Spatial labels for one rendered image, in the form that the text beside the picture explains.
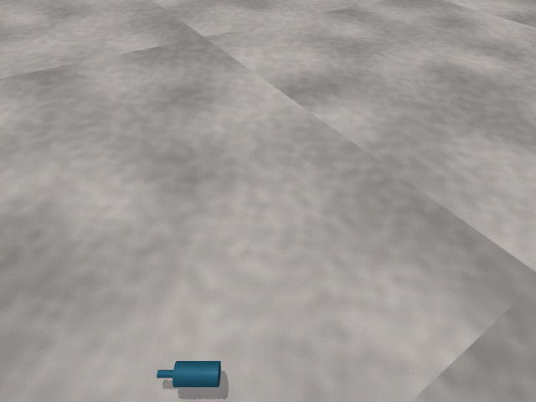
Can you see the bottle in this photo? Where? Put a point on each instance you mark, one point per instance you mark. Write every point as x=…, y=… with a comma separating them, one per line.
x=193, y=374

